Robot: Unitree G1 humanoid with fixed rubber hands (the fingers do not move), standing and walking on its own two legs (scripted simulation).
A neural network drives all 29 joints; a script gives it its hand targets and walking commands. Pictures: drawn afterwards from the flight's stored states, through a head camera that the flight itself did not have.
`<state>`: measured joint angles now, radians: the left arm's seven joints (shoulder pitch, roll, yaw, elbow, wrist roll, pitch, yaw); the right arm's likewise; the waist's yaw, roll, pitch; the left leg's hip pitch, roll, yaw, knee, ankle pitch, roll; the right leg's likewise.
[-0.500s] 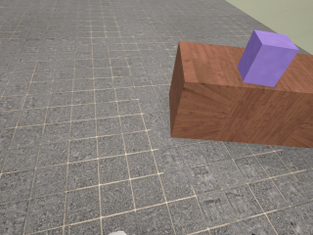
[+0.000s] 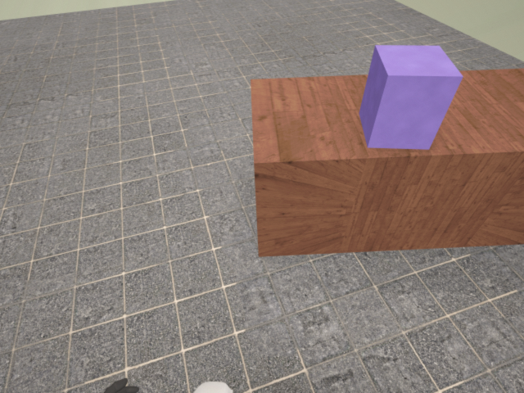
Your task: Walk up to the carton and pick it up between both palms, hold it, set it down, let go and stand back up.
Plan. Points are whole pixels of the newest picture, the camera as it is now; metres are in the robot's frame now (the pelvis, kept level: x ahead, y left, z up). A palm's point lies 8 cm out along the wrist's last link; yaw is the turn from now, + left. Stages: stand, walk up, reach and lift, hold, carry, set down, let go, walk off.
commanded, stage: walk up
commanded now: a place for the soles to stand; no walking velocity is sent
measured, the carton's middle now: (402, 98) +1.01 -0.40 -0.06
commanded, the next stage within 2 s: none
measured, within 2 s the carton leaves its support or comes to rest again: neither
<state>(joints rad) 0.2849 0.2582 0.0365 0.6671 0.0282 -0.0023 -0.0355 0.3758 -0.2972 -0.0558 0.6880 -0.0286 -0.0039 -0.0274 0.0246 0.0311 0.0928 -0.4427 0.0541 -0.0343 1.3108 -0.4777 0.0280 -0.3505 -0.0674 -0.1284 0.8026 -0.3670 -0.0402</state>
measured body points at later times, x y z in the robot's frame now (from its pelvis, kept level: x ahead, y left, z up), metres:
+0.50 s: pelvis +0.16 -0.11 +0.00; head +0.18 -0.09 +0.45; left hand +0.28 +0.15 -0.12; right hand +0.25 -0.39 -0.09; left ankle +0.18 +0.06 -0.70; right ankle +0.27 -0.28 -0.67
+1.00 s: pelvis +0.32 -0.24 +0.00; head +0.33 -0.20 +0.44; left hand +0.36 +0.03 -0.15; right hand +0.47 -0.50 -0.08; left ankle +0.36 -0.13 -0.71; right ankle +0.31 -0.34 -0.64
